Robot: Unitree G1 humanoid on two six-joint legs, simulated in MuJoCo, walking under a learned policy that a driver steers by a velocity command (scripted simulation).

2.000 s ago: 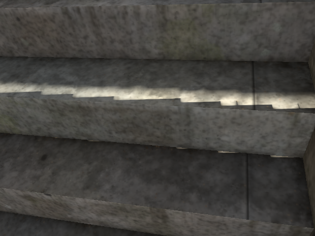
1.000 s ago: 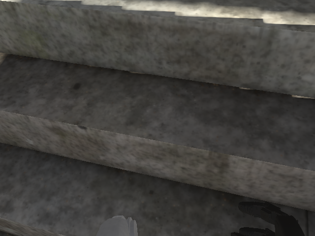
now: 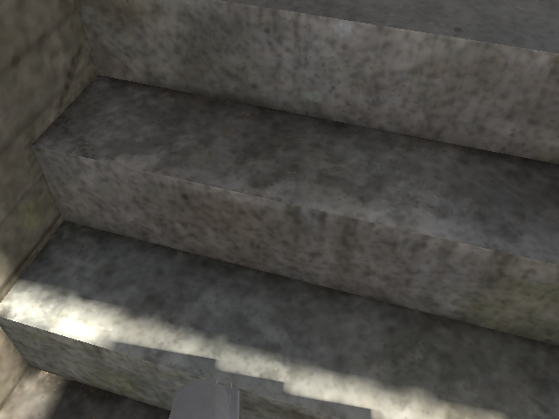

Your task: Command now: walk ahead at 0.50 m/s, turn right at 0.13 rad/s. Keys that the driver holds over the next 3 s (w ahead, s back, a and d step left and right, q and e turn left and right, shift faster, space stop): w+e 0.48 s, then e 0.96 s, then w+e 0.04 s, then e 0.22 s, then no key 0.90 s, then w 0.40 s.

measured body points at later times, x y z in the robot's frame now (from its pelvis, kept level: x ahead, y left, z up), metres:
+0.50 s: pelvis +0.24 +0.16 +0.18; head +0.24 +0.16 +0.63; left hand +0.43 +0.35 +0.06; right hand +0.14 -0.03 +0.02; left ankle +0.24 +0.25 -0.53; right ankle +0.24 +0.03 -0.19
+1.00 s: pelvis +0.40 +0.12 +0.35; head +0.40 +0.13 +0.80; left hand +0.60 +0.30 +0.21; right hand +0.40 -0.18 +0.23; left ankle +0.44 +0.30 -0.15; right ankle +0.44 +0.01 -0.32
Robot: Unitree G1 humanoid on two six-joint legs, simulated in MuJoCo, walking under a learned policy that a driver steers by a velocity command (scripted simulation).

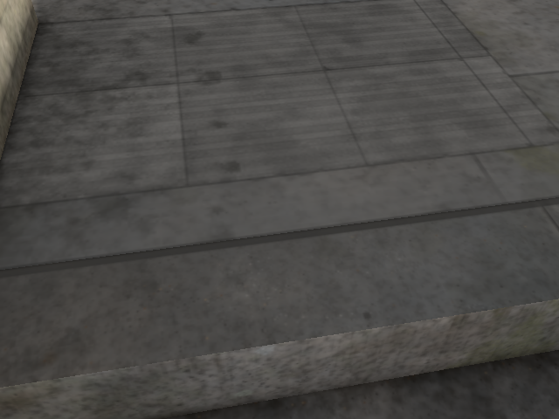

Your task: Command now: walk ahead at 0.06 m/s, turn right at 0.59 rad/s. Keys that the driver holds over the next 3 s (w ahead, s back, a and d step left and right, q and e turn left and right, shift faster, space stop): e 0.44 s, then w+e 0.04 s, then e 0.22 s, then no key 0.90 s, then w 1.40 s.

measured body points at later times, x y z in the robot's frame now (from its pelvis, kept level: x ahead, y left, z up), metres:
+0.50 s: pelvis +0.06 +0.06 +0.06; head +0.06 +0.09 +0.51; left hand +0.35 +0.25 +0.00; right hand +0.08 -0.21 -0.02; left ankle +0.05 +0.20 -0.67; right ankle +0.03 -0.05 -0.56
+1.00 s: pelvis +0.11 +0.01 +0.07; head +0.12 -0.01 +0.52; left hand +0.26 +0.21 -0.06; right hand +0.10 -0.25 -0.04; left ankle +0.15 +0.14 -0.30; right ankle +0.10 -0.08 -0.67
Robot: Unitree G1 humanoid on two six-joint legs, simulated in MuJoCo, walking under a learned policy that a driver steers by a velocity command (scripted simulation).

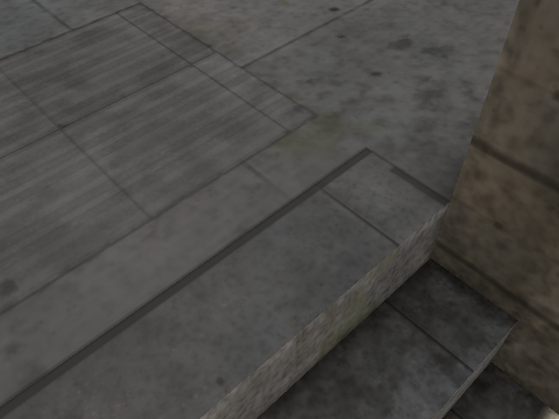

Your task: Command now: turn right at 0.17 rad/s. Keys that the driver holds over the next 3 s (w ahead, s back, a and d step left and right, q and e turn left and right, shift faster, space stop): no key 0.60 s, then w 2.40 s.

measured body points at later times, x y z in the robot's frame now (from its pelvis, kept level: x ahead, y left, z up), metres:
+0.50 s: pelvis +0.05 +0.08 +0.03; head +0.03 +0.09 +0.48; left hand +0.14 +0.36 -0.09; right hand +0.22 -0.11 -0.07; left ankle +0.04 +0.23 -0.54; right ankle +0.03 -0.05 -0.73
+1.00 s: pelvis +0.06 +0.07 +0.02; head +0.05 +0.06 +0.47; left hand -0.02 +0.30 -0.13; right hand +0.24 -0.13 -0.09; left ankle +0.04 +0.23 -0.54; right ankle +0.02 -0.05 -0.74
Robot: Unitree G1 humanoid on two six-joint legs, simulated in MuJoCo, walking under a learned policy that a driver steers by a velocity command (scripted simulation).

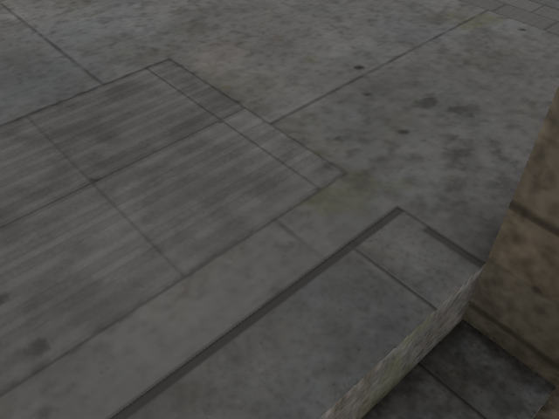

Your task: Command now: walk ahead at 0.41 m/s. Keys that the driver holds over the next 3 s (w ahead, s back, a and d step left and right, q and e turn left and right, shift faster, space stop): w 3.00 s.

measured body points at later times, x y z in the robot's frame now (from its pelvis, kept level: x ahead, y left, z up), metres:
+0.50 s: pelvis +0.01 -0.01 +0.00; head +0.00 -0.01 +0.45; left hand -0.06 +0.22 -0.16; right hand +0.19 -0.20 -0.11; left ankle -0.03 +0.17 -0.56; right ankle -0.04 -0.11 -0.76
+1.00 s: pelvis +0.00 +0.00 +0.00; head -0.01 -0.02 +0.45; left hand -0.04 +0.24 -0.14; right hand +0.20 -0.19 -0.10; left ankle -0.03 +0.17 -0.56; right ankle -0.04 -0.11 -0.76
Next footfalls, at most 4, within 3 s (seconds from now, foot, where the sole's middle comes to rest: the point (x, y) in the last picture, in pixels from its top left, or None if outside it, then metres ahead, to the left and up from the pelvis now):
none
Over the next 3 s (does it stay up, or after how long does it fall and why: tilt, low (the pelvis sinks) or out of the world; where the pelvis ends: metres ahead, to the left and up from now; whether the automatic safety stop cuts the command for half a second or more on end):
stays up -0.01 0.00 0.00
